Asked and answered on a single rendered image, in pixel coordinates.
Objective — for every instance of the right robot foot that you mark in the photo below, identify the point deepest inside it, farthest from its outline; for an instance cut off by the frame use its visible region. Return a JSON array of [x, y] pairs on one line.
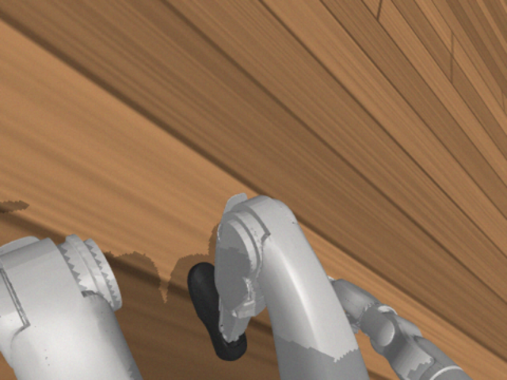
[[205, 298]]

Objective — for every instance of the right robot arm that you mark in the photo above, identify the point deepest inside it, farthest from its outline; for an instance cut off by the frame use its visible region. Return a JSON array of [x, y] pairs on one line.
[[410, 355]]

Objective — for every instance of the right robot hand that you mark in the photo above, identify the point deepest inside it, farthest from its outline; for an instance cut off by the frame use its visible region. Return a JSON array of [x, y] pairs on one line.
[[355, 301]]

